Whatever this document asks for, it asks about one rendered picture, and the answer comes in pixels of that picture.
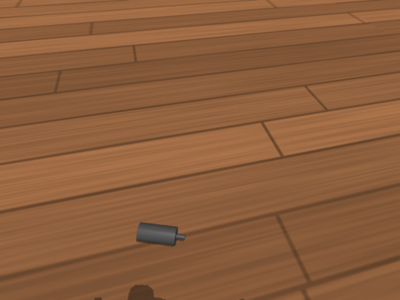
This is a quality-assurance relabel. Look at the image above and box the bottle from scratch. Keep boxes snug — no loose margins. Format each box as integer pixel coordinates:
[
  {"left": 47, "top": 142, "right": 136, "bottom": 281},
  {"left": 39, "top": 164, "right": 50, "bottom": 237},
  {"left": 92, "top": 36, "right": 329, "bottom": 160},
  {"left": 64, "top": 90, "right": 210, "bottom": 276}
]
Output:
[{"left": 136, "top": 222, "right": 186, "bottom": 246}]

